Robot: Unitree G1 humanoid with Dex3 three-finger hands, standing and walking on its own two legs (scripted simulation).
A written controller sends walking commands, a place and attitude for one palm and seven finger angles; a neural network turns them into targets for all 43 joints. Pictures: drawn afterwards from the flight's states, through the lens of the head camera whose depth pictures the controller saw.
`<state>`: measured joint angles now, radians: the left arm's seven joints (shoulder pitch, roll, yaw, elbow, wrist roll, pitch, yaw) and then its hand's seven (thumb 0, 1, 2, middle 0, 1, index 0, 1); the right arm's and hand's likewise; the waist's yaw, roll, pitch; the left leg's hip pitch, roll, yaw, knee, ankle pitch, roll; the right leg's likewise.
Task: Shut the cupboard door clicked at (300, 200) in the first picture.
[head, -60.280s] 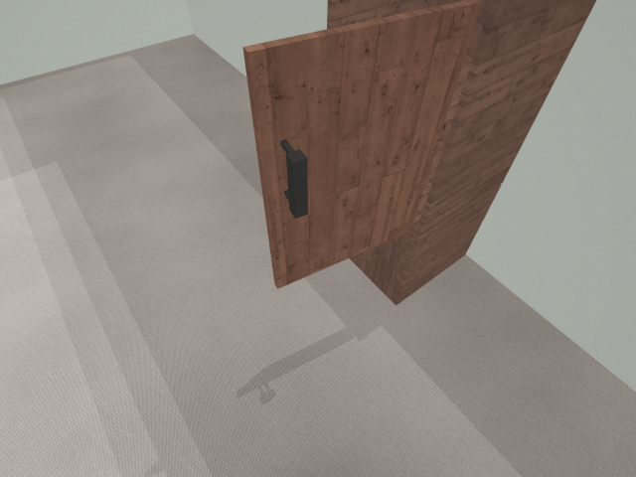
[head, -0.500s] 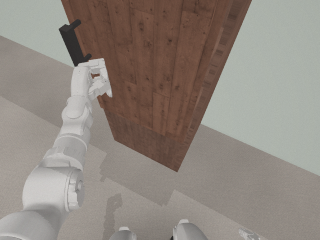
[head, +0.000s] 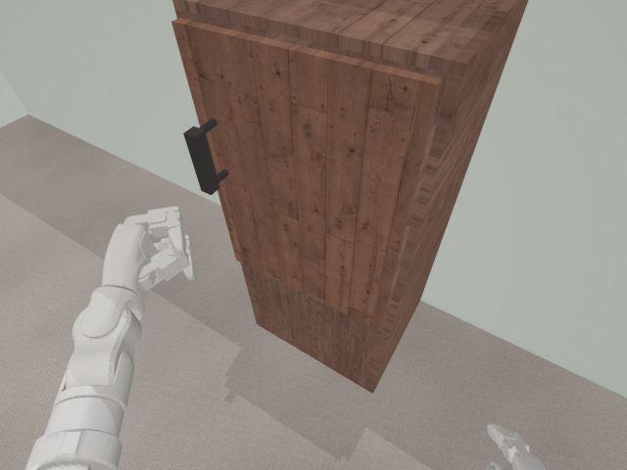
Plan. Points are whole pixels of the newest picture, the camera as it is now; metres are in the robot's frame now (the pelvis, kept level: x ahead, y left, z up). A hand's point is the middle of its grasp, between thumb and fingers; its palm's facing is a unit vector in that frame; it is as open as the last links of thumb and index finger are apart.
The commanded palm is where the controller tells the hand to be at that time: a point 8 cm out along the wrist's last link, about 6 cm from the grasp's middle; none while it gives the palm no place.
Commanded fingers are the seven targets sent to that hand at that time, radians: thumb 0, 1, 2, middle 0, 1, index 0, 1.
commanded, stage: draw the hand back to the body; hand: left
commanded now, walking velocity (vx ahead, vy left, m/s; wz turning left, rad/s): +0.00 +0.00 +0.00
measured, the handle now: (210, 156) +0.64 +0.21 +0.05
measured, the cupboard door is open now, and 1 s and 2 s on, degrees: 2 2 2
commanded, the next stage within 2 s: step back with the hand held close in 1.04 s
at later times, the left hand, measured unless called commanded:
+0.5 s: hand (63, 309) +0.25 +0.25 +0.16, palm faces +0.38 -0.86 -0.33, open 4.9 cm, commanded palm +0.19 +0.29 +0.18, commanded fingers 0.00 0.90 0.90 -0.39 -0.51 -0.39 -0.51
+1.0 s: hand (8, 345) +0.20 +0.27 +0.18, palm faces +0.47 -0.80 -0.38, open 7.4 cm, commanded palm +0.15 +0.30 +0.20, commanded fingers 0.00 0.90 0.90 -0.20 -0.30 -0.20 -0.30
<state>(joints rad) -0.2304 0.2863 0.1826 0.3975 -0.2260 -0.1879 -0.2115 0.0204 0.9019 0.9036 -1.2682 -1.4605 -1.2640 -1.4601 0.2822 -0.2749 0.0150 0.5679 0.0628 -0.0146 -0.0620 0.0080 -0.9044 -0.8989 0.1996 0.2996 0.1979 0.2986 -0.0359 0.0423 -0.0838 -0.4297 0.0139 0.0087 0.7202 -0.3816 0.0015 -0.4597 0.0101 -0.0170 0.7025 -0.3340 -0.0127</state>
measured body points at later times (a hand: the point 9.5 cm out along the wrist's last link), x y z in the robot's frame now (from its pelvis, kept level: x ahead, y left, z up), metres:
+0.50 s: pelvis +0.02 +0.00 +0.03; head +0.00 -0.02 +0.47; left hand +0.22 +0.29 +0.18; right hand +0.22 -0.20 -0.06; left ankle -0.01 +0.12 -0.72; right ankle +0.01 -0.11 -0.72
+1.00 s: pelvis +0.01 +0.00 +0.03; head -0.02 -0.03 +0.47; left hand +0.17 +0.31 +0.20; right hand +0.20 -0.22 -0.06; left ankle -0.01 +0.12 -0.72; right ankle +0.01 -0.11 -0.72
